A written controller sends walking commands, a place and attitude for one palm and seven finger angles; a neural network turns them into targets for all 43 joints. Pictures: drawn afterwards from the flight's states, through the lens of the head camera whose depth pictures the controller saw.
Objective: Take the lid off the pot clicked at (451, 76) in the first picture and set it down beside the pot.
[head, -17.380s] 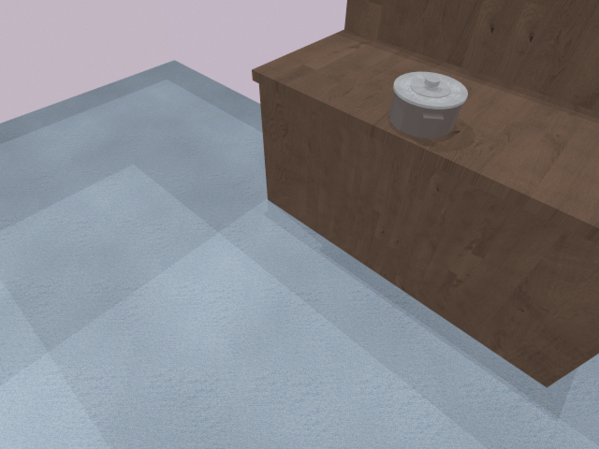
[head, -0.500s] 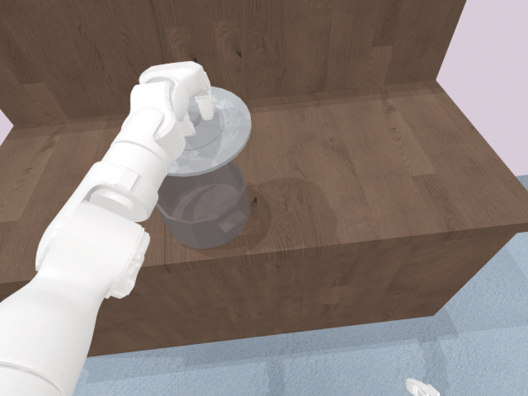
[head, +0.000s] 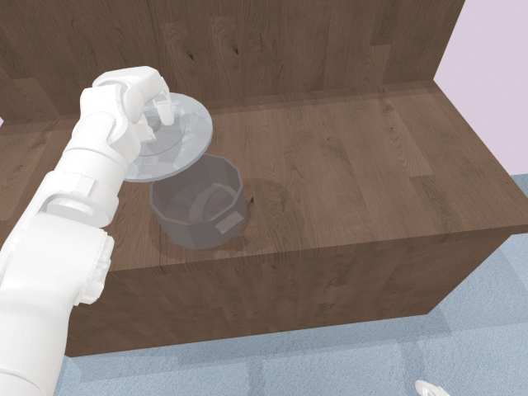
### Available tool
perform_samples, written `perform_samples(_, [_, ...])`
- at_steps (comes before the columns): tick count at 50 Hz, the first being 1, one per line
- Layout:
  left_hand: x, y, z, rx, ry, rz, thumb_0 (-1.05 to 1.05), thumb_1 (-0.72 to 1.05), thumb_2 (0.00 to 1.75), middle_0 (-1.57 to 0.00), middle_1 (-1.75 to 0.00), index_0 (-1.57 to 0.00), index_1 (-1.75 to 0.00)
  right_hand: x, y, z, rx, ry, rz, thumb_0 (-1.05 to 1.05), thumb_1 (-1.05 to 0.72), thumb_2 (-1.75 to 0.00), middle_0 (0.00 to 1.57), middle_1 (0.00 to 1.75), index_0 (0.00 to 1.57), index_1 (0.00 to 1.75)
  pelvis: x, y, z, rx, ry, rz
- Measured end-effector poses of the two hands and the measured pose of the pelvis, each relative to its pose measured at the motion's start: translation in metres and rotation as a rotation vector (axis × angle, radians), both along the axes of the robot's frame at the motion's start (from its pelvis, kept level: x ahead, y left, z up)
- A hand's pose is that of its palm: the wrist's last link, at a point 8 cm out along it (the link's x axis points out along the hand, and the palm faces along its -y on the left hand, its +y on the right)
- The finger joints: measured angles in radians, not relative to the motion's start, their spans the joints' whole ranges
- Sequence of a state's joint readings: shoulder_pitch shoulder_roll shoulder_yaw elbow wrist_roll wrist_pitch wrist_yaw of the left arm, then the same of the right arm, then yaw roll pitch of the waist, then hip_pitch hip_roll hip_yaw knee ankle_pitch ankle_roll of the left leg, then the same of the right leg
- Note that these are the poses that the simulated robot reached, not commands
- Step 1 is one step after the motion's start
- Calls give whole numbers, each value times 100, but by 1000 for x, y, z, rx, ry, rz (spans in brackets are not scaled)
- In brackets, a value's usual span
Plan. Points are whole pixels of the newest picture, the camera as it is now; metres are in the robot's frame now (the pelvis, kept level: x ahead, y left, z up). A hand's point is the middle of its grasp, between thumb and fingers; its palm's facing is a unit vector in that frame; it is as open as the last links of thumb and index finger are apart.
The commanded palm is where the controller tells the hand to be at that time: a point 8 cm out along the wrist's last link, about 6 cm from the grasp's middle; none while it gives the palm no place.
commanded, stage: move the lid sideways beside the pot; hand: left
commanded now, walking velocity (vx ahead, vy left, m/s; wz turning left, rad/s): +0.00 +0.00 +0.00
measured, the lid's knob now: (148, 122) +0.51 +0.17 +0.15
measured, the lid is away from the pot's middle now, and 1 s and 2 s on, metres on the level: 0.04 0.17 0.22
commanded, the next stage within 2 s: lower the lid onto the table in 1.58 s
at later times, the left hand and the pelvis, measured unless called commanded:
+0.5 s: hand (104, 125) +0.48 +0.22 +0.18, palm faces -0.29 -0.04 -0.96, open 6.5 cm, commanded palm +0.47 +0.24 +0.24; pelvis +0.00 +0.02 +0.00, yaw +1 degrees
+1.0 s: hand (56, 136) +0.46 +0.29 +0.17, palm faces -0.33 -0.07 -0.94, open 6.5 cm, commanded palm +0.46 +0.30 +0.24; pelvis +0.00 +0.02 +0.00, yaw +0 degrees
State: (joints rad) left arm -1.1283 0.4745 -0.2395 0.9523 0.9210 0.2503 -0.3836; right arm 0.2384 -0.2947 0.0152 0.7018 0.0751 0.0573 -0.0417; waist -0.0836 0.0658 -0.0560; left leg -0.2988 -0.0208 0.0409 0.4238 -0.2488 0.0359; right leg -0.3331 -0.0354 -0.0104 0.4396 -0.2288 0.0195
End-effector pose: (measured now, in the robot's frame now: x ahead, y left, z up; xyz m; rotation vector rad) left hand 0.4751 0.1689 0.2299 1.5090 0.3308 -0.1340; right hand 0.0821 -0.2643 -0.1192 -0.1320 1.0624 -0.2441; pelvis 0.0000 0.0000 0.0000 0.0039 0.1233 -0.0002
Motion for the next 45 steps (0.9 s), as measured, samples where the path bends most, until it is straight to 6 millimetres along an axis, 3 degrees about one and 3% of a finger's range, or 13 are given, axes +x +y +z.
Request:
perform_samples(11, [-4, 32, 0, 22, 15, 4, 4, 39, 56, -72, -91, -77, -94, 16, 13, 4, 1, -22, 30, 1, -90, -90, 20, 30, 20, 29, -1, 8, 0, -5, 5, 13])
perform_samples(26, [-2, 55, 4, 17, 1, -1, 5, 39, 56, -72, -91, -77, -95, -12, 24, -4, 23, 69, 9, 1, -90, -90, 20, 30, 20, 29, 0, 17, 0, -9, 12, 11])
perform_samples(36, [-3, 84, 0, 18, 31, 51, 5, 39, 56, -72, -91, -77, -95, -25, 15, 0, -11, 94, -27, 1, -90, -90, 20, 30, 20, 29, -1, 17, 0, -14, 14, 3])
perform_samples(45, [-9, 110, 2, 13, 29, 69, 5, 39, 56, -72, -91, -77, -95, -24, 8, 5, -39, 110, -27, 1, -90, -90, 20, 30, 20, 29, 0, 17, 0, -20, 18, 9])
